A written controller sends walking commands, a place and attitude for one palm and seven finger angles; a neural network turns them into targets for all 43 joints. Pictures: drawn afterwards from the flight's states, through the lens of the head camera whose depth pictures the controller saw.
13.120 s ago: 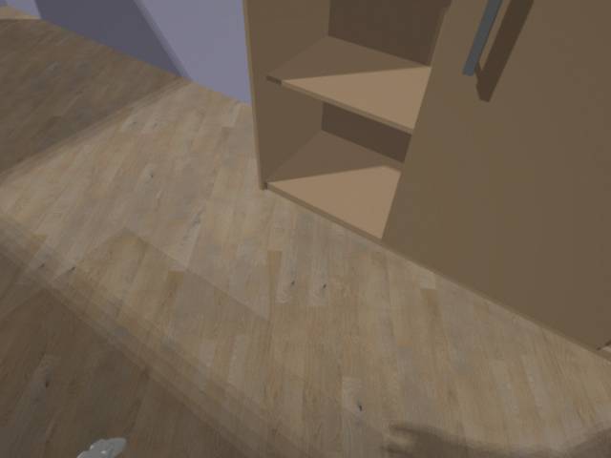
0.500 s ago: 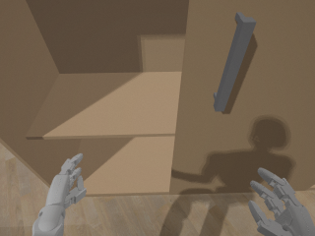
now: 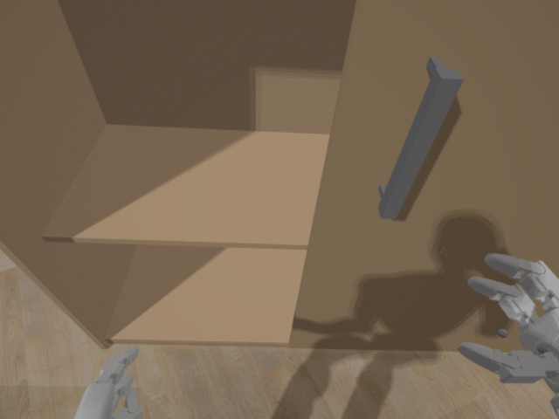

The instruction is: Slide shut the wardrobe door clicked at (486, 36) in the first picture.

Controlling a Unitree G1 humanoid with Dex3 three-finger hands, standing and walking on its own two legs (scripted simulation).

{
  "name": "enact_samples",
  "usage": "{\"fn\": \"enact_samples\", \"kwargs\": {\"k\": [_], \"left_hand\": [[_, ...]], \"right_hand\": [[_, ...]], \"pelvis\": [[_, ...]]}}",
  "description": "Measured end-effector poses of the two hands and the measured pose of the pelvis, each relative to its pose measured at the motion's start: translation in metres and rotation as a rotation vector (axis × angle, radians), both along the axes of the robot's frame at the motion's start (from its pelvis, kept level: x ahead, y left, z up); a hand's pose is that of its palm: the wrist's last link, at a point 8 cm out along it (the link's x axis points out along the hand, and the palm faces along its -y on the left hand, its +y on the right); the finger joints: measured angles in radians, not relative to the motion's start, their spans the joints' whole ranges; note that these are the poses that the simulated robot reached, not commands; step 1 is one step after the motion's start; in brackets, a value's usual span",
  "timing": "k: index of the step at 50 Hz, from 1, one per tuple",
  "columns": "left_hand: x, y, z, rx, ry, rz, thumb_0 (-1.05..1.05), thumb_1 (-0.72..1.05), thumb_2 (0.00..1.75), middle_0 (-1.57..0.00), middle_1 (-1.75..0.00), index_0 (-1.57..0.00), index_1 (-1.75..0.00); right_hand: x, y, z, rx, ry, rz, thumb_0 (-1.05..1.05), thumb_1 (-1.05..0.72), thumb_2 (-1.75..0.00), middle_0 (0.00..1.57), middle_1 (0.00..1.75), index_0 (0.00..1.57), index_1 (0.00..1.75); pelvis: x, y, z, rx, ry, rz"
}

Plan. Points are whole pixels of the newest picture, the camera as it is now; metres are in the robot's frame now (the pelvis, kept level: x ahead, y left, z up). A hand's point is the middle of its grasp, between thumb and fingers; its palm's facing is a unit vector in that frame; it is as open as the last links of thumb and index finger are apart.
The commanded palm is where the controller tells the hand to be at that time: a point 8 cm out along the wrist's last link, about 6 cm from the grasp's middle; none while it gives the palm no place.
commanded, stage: raise the hand with hooked fingers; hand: right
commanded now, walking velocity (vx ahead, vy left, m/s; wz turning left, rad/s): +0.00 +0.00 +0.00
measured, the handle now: (408, 147) +0.44 -0.14 +0.19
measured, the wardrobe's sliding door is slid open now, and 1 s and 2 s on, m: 0.62 0.62 0.62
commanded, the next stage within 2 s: move the hooked fingers beside the handle in 1.14 s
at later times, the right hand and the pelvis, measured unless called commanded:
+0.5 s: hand out of the picture +0.25 -0.30 +0.19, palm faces +0.04 +0.99 -0.13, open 13.9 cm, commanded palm +0.22 -0.34 +0.20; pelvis +0.00 -0.02 +0.02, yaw -2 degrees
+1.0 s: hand out of the picture +0.27 -0.28 +0.22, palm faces +0.03 +0.99 -0.13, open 14.0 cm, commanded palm +0.24 -0.33 +0.22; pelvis +0.00 +0.00 +0.02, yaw -1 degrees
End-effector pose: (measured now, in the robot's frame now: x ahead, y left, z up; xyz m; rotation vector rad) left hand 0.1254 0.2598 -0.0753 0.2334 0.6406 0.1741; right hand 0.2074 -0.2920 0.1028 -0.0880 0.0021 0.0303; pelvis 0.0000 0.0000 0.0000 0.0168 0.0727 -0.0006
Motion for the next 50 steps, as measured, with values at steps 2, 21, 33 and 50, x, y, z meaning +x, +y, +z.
{"fn": "enact_samples", "kwargs": {"k": [2,21,33,50], "left_hand": [[0.005,0.001,0.007,0.021,-0.021,0.002,0.02,0.91,0.9,-0.2,-0.3,-0.21,-0.3],[0.067,-0.08,0.041,-0.074,-0.174,-0.177,0.01,0.91,0.9,-0.2,-0.3,-0.21,-0.3],[0.052,-0.072,0.028,-0.076,-0.071,-0.17,0.02,0.9,0.89,-0.21,-0.3,-0.21,-0.3],[0.052,-0.028,0.03,-0.05,-0.074,-0.101,0.02,0.91,0.9,-0.2,-0.3,-0.21,-0.3]], "right_hand": [[0.0,-0.004,0.005,-0.002,-0.012,-0.005,0.0,0.07,-0.49,0.27,0.93,0.27,0.92],[0.015,-0.056,0.08,-0.034,-0.098,-0.055,-0.01,0.46,-0.32,0.3,1.17,0.3,1.17],[0.033,-0.069,0.122,-0.062,-0.123,-0.055,-0.01,0.5,-0.31,0.3,1.2,0.3,1.2],[0.045,-0.042,0.12,-0.045,-0.117,-0.046,-0.01,0.5,-0.3,0.3,1.2,0.3,1.2]], "pelvis": [[0.001,-0.003,0.002,0.001,-0.01,0.0],[-0.003,-0.024,0.018,0.007,-0.103,-0.029],[-0.004,-0.021,0.022,0.002,-0.113,-0.033],[0.004,-0.003,0.023,-0.007,-0.108,-0.017]]}}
